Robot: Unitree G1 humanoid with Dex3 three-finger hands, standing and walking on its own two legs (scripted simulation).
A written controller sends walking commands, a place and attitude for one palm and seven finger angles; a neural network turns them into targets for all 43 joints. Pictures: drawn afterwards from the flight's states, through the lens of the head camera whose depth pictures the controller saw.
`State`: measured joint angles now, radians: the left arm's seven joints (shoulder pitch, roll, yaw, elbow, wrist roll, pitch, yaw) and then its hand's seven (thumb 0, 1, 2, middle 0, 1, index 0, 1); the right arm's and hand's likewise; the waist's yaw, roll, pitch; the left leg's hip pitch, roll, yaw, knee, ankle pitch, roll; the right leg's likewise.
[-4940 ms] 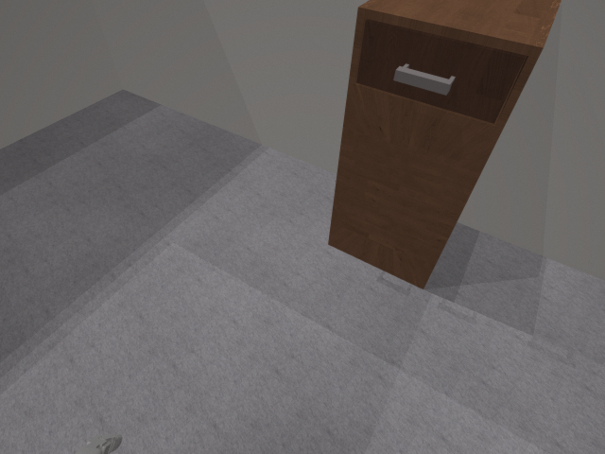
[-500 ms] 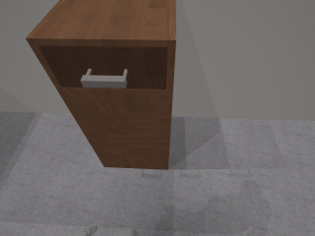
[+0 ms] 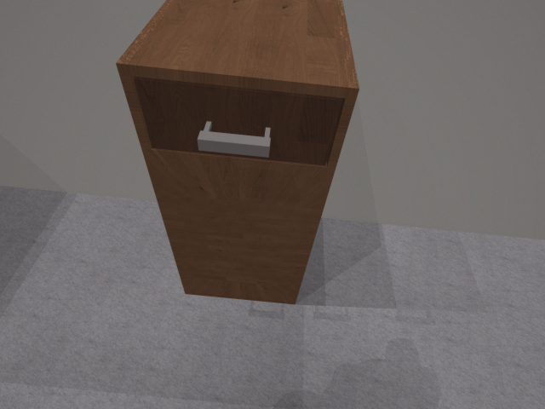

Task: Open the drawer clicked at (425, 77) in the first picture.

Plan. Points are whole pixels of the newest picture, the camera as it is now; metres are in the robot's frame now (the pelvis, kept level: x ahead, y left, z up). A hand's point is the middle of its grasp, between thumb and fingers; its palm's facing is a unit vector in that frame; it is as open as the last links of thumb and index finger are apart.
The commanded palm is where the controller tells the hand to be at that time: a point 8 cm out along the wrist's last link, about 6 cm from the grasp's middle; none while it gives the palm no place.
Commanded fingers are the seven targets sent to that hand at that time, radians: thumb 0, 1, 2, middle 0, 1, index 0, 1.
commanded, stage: come to a stop and stand still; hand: left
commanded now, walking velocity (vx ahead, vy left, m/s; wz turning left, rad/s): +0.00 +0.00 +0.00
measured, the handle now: (236, 136) +0.58 +0.12 +0.06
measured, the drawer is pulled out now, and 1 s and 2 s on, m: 0.00 0.00 0.00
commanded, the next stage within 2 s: look again from close up in 1.68 s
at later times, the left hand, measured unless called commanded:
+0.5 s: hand out of the picture -0.05 +0.13 -0.18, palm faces +0.02 -0.98 -0.18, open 7.3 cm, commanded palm none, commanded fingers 0.00 0.90 0.90 -0.20 -0.30 -0.20 -0.30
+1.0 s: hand out of the picture -0.05 +0.10 -0.18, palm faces +0.05 -0.99 -0.14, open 7.4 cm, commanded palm none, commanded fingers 0.00 0.90 0.90 -0.20 -0.30 -0.20 -0.30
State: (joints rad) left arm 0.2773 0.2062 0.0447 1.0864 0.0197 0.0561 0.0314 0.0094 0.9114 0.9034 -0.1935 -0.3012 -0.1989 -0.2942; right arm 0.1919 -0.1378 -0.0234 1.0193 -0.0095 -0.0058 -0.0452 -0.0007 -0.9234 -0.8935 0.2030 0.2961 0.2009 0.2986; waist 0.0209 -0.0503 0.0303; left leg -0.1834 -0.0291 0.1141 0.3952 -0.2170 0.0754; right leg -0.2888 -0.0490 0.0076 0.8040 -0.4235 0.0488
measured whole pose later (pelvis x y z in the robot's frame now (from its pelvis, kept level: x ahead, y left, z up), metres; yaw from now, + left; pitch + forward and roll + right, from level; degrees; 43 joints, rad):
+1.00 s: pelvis -0.02 -0.04 +0.00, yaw +0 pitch +0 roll +1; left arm 0.33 0.08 -0.01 1.15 0.01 -0.01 0.05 0.01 0.91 0.90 -0.19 -0.30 -0.20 -0.29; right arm 0.29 -0.11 -0.01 1.17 0.00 -0.01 -0.04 0.02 -0.92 -0.89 0.20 0.30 0.20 0.30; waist 0.00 0.00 0.02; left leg -0.21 0.01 0.10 0.40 -0.19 0.02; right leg -0.12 0.01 -0.05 0.41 -0.29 -0.03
